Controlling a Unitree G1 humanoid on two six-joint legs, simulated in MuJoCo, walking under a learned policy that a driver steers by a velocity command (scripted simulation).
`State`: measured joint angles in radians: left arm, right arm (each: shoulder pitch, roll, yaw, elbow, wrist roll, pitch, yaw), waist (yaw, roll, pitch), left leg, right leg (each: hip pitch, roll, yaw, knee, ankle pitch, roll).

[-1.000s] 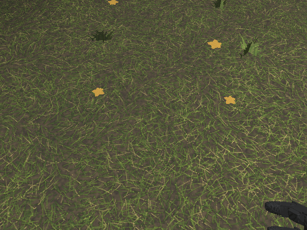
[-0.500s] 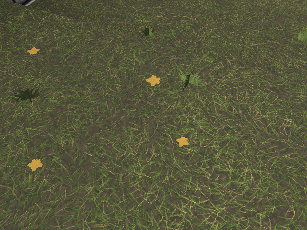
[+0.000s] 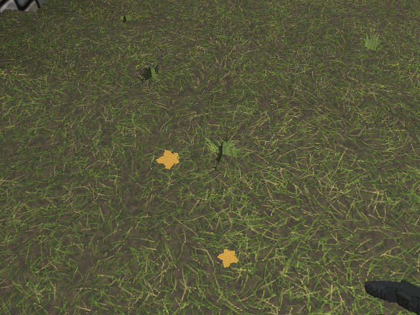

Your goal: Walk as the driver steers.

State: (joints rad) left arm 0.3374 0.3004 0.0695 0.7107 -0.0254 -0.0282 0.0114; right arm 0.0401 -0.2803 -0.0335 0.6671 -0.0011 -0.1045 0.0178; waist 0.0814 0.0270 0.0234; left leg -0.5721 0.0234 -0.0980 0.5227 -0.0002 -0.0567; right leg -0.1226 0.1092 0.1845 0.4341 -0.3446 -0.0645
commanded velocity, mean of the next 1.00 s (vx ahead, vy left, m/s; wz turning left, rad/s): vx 0.24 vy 0.00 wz -0.49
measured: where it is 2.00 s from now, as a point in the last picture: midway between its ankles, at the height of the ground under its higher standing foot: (327, 248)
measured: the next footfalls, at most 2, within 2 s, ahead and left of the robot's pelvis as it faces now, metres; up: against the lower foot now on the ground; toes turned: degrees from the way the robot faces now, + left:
left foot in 0.06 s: +0.21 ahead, +0.14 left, +0.00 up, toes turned -6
right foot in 0.50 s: +0.17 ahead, -0.13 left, +0.00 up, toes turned -21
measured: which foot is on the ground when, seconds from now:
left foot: up 0.00-0.04, down 0.06-0.52, up 0.54-0.92, down 0.94-1.00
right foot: down 0.00-0.06, up 0.08-0.48, down 0.50-0.96, up 0.98-1.00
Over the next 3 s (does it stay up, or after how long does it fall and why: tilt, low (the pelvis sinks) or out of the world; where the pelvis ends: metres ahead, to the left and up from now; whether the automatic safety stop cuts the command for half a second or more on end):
stays up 1.06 -0.39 0.00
